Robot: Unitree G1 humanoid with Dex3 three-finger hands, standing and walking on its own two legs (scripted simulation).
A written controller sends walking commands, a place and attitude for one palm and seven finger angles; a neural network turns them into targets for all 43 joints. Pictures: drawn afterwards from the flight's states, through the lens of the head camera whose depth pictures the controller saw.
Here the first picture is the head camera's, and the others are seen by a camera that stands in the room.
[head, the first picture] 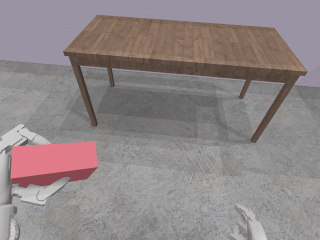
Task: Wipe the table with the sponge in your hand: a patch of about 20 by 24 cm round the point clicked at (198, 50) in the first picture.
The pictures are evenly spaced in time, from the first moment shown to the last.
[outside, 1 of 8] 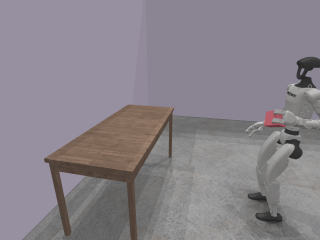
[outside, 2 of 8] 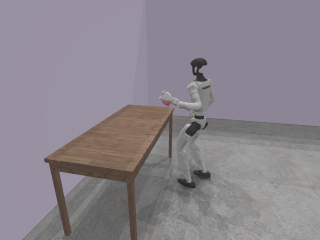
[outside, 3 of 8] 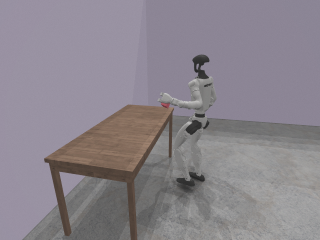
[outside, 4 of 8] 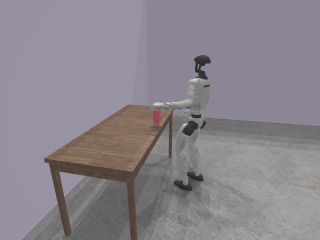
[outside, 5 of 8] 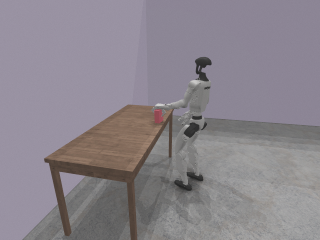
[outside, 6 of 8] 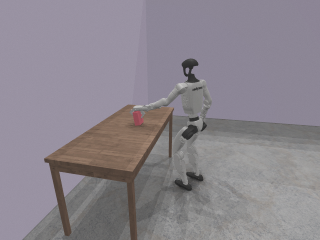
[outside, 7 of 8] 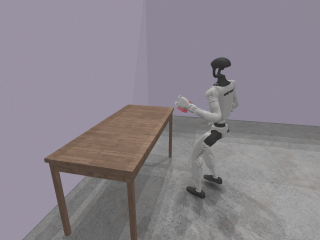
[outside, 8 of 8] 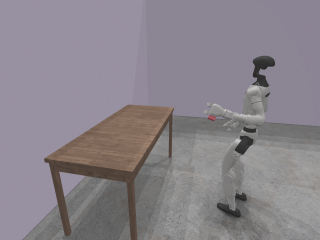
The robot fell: no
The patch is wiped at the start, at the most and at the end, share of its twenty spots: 0.00 0.95 0.95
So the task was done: yes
